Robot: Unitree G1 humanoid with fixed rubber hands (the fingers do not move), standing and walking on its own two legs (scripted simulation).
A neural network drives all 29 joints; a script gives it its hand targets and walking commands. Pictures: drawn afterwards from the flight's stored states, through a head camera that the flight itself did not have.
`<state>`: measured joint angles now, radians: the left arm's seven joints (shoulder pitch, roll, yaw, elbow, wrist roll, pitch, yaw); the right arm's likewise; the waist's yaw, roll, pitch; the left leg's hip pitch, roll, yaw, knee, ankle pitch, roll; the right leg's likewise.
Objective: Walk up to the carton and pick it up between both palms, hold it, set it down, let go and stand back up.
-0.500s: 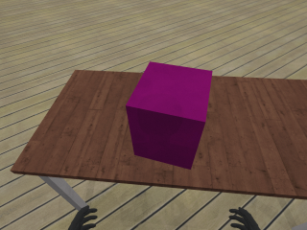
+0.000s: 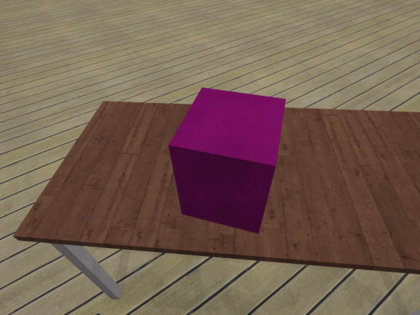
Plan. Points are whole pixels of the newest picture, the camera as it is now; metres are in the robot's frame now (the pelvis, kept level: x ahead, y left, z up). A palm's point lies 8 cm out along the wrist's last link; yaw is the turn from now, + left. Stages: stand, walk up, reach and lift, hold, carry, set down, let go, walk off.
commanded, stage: stand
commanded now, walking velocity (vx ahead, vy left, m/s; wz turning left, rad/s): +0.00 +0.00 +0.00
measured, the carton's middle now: (230, 160) +0.47 -0.01 +0.02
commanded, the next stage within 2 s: none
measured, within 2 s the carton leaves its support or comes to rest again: neither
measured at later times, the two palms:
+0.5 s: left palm out of the picture +0.05 +0.28 -0.11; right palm out of the picture +0.06 -0.30 -0.11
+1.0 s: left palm out of the picture +0.03 +0.28 -0.11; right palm out of the picture +0.04 -0.31 -0.11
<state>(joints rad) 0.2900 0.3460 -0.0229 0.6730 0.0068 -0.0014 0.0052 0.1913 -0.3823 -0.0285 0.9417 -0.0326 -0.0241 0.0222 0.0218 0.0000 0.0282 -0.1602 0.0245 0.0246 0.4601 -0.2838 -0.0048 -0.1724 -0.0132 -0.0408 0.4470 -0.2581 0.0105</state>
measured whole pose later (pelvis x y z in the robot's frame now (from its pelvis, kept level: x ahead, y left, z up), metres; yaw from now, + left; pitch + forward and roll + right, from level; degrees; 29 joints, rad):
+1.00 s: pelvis -0.02 +0.00 +0.00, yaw +0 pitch -1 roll +0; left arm 0.29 0.35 -0.02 0.88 0.01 -0.01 0.00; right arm 0.19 -0.38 0.01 1.06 -0.03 -0.02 0.02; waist 0.02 0.00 0.03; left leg -0.16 0.02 0.02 0.39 -0.21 -0.01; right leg -0.17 -0.01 -0.04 0.38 -0.20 0.01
